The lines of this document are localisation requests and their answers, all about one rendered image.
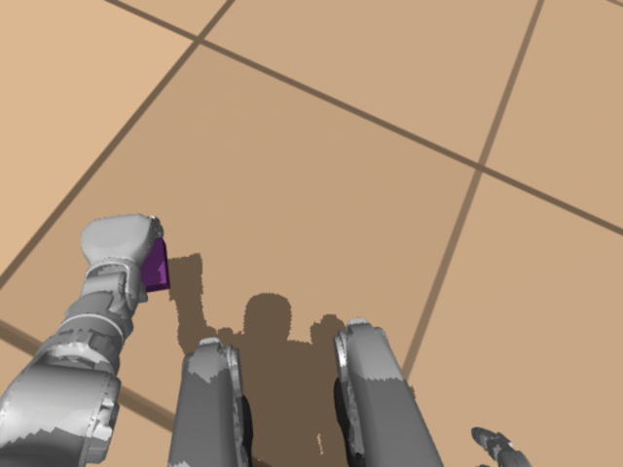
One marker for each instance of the small box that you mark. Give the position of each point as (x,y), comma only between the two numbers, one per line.
(154,270)

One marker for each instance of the right robot foot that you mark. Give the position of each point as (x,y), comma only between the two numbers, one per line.
(355,459)

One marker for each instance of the right robot hand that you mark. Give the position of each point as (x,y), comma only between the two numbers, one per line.
(499,448)

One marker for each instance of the left robot hand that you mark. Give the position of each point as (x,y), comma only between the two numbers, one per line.
(130,237)

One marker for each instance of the left robot arm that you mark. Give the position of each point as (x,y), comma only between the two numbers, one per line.
(61,409)

